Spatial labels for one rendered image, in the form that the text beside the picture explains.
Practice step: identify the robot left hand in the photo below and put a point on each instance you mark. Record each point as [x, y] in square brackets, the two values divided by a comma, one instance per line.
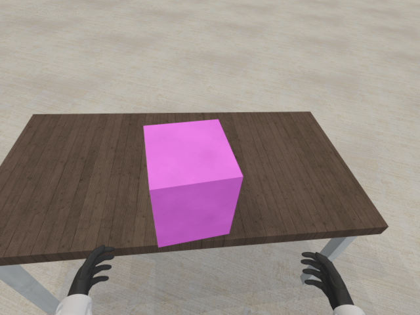
[84, 279]

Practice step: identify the table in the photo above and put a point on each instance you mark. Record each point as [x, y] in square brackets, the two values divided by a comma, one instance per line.
[74, 182]

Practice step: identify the carton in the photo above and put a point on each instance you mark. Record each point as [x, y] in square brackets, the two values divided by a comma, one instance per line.
[194, 180]

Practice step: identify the robot left forearm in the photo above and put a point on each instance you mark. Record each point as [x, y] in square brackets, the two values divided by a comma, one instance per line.
[77, 304]

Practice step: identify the robot right hand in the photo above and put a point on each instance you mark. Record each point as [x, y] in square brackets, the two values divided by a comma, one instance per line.
[331, 282]

